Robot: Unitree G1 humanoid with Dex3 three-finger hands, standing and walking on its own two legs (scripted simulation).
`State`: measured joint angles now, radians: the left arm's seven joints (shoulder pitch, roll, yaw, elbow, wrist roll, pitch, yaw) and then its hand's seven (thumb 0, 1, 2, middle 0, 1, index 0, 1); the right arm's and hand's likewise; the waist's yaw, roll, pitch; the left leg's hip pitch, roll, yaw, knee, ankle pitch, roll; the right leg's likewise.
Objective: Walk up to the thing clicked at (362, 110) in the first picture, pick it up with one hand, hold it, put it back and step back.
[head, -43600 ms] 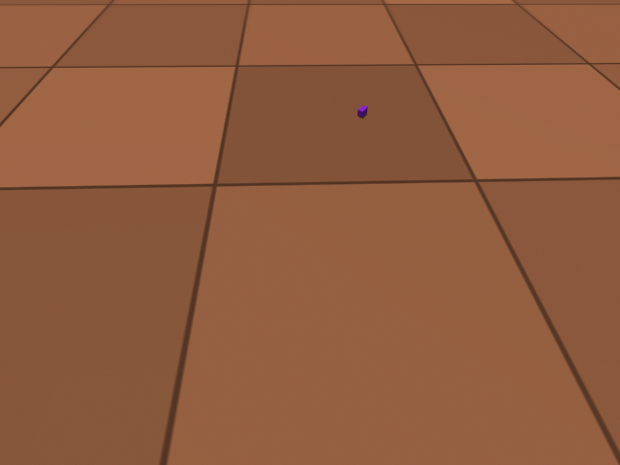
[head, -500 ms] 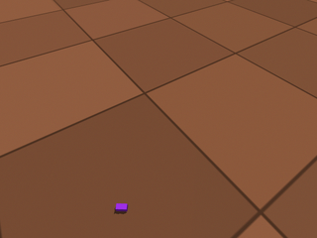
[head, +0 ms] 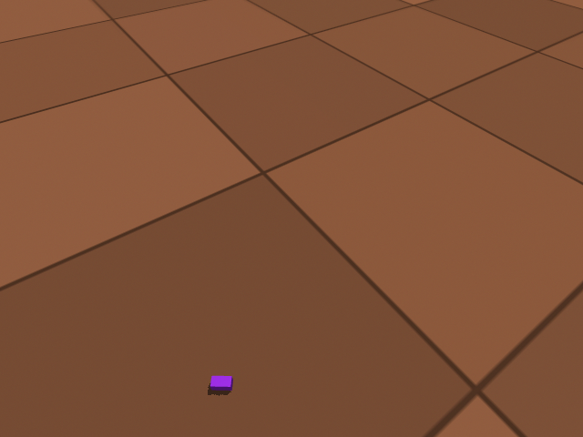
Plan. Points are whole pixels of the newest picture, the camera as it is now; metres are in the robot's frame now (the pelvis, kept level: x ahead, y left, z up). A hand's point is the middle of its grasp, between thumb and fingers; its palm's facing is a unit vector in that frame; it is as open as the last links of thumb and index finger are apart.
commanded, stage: stand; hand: left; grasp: from above
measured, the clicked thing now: (221, 383) +0.44 +0.22 -0.76
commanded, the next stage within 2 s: step back in 0.48 s
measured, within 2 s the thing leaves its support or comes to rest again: neither
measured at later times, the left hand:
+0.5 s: hand out of the picture +0.07 +0.25 -0.16, palm faces +0.00 -0.94 -0.33, open 7.4 cm
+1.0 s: hand out of the picture +0.05 +0.30 -0.18, palm faces -0.11 -0.93 -0.35, open 7.4 cm
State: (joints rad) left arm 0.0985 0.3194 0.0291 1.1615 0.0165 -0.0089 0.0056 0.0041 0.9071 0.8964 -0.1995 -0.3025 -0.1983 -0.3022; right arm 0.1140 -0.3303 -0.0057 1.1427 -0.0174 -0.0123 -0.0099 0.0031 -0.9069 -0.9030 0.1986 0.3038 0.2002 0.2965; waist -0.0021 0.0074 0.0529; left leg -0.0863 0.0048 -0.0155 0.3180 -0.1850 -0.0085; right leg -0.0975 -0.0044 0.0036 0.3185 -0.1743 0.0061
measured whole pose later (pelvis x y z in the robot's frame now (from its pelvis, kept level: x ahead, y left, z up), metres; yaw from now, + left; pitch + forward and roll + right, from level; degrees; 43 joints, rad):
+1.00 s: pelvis -0.09 +0.04 -0.01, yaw -4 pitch -1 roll -2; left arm 0.08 0.41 0.06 0.88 0.02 0.06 0.02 0.00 0.91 0.90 -0.20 -0.30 -0.20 -0.30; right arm 0.15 -0.35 -0.05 0.92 -0.03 0.02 -0.01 0.00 -0.90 -0.90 0.20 0.30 0.20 0.30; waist -0.03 -0.05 0.19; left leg -0.30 0.00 0.02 0.57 -0.25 0.06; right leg -0.47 0.14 0.18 1.19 -0.48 0.00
